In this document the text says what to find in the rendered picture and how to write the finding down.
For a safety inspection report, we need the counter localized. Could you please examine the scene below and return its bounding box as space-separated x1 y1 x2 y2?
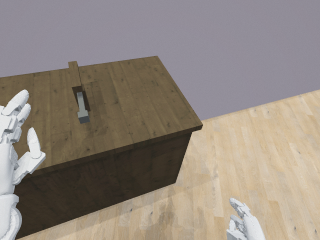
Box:
0 56 203 240

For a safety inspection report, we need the robot left forearm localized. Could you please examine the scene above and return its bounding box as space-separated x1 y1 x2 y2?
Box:
0 194 22 240

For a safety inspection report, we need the tap lever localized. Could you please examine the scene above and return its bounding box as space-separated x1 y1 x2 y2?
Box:
77 92 90 124

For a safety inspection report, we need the robot left hand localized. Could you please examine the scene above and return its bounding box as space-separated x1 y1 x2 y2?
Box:
0 89 46 195

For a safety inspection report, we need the robot right hand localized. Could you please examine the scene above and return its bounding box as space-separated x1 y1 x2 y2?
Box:
226 198 266 240

